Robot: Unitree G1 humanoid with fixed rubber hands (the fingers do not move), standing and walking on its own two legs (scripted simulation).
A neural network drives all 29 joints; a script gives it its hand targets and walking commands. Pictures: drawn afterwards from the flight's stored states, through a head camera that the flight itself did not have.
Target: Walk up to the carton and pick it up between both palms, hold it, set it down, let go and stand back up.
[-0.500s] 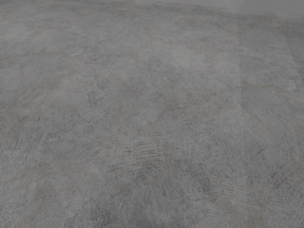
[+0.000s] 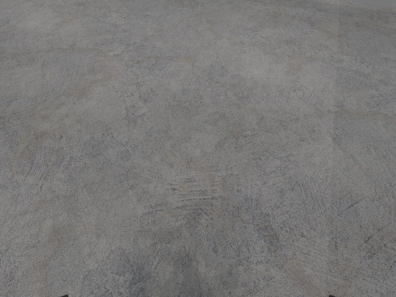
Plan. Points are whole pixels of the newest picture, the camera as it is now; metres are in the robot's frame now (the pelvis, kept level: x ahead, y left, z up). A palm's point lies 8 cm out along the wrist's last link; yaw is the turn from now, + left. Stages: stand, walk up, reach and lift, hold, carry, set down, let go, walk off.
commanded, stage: walk up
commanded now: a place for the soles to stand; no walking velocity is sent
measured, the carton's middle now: out of the picture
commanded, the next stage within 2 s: none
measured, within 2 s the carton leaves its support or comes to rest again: neither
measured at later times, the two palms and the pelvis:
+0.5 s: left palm out of the picture +0.02 +0.33 -0.13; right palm out of the picture +0.10 -0.27 -0.10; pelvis -0.02 +0.02 -0.01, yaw +11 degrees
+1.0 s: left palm out of the picture -0.03 +0.29 -0.06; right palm out of the picture +0.12 -0.30 -0.11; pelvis -0.03 -0.04 +0.02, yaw +17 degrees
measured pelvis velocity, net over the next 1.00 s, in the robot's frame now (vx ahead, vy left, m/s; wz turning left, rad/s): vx -0.03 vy -0.04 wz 0.30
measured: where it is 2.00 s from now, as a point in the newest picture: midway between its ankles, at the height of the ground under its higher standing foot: outside the picture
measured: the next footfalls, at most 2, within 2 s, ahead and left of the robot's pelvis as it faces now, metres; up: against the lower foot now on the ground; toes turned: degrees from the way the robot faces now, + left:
left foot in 0.46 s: +0.01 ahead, +0.16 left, +0.00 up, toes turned +2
right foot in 0.76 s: +0.05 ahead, -0.08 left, +0.00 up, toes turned +12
